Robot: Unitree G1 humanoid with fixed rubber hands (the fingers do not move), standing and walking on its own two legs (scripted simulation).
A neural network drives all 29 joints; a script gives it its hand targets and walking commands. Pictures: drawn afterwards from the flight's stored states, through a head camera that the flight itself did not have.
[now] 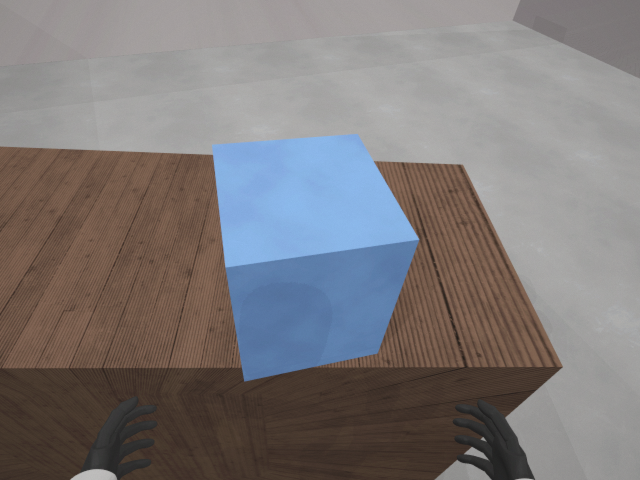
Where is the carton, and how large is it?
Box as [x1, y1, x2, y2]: [212, 134, 418, 381]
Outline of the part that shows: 357,134 212,145 225,267 244,381 377,353 416,247 418,238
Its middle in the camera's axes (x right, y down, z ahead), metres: -0.03 +0.03 +0.54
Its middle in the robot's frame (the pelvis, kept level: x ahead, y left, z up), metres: +0.41 +0.05 +0.06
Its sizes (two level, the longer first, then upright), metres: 0.210 0.200 0.250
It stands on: a pedestal, 0.71 m high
